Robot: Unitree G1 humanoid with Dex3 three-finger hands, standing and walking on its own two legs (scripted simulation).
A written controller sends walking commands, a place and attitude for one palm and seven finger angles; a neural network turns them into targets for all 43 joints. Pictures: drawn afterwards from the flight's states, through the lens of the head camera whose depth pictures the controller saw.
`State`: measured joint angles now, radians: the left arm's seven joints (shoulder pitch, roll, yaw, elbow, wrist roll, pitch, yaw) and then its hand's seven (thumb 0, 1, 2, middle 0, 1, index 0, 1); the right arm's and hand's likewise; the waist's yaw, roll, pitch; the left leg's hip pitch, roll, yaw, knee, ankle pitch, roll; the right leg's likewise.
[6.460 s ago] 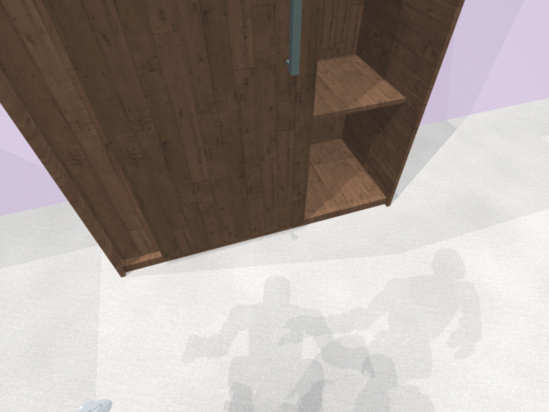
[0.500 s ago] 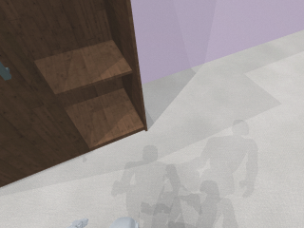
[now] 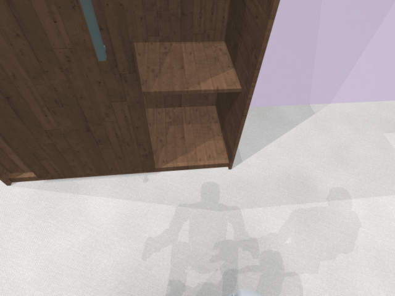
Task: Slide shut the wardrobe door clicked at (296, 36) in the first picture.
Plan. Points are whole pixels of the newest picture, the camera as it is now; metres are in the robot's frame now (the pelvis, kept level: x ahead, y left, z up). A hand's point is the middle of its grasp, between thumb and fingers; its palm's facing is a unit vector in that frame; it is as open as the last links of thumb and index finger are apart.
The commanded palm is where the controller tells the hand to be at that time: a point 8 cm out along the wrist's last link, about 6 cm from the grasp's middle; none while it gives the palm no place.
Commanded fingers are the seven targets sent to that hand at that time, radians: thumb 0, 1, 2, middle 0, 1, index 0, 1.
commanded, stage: turn to face it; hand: left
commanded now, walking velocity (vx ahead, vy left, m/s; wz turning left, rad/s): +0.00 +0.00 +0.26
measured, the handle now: (92, 16) +0.78 +0.36 +0.15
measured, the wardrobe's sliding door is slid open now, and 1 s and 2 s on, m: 0.45 0.45 0.45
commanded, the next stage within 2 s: take the last steps up to it in 0.14 s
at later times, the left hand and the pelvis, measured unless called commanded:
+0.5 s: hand out of the picture -0.03 +0.16 -0.15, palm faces +0.24 -0.94 -0.24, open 7.3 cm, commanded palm none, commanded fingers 0.00 0.90 0.90 -0.20 -0.30 -0.20 -0.30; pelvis +0.00 -0.03 +0.01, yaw +10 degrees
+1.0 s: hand out of the picture +0.08 +0.28 -0.17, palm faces +0.24 -0.96 -0.16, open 7.4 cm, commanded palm none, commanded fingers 0.00 0.90 0.90 -0.20 -0.30 -0.20 -0.30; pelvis +0.09 +0.10 +0.00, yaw +10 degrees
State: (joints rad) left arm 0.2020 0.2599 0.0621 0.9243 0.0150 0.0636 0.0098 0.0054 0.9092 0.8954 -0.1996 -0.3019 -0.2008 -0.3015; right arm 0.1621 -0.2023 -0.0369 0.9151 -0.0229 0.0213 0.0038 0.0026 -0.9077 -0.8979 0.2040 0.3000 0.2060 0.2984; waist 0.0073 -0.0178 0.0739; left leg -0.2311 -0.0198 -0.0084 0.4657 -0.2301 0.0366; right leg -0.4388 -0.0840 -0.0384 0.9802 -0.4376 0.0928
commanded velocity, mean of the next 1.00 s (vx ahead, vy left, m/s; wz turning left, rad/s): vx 0.23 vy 0.04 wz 0.08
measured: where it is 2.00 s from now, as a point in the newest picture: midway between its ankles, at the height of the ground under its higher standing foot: (175, 266)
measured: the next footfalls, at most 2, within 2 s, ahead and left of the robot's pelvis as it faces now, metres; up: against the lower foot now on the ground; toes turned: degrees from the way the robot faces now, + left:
right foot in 0.16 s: +0.05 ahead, -0.13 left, +0.00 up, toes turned -1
left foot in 0.70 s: +0.05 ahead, +0.16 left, +0.00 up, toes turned +19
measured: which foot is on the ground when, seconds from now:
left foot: down 0.00-0.16, up 0.18-0.68, down 0.70-1.00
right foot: up 0.00-0.14, down 0.16-0.70, up 0.72-1.00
